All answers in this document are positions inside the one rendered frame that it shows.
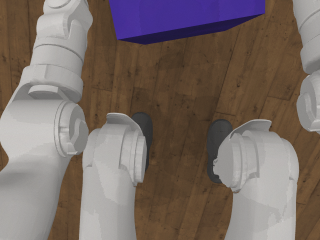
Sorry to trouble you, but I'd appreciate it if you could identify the robot right thigh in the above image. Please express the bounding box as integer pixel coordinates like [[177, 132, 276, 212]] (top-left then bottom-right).
[[222, 130, 297, 240]]

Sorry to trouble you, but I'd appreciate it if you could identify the left robot forearm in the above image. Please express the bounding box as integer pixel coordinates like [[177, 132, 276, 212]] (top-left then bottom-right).
[[0, 0, 93, 147]]

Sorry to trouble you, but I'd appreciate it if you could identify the carton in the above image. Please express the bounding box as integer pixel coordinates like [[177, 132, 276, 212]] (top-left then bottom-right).
[[109, 0, 266, 45]]

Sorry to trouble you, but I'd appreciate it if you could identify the left robot upper arm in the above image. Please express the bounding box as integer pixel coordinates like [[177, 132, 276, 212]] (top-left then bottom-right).
[[0, 99, 89, 240]]

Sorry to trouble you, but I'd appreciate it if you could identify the robot right foot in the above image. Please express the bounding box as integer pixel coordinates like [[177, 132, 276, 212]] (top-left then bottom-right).
[[206, 119, 233, 184]]

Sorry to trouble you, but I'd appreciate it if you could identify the right robot forearm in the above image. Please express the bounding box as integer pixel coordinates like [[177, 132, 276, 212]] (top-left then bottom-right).
[[292, 0, 320, 75]]

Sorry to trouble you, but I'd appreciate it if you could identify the right robot upper arm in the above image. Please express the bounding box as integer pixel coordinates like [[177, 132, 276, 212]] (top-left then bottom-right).
[[296, 69, 320, 134]]

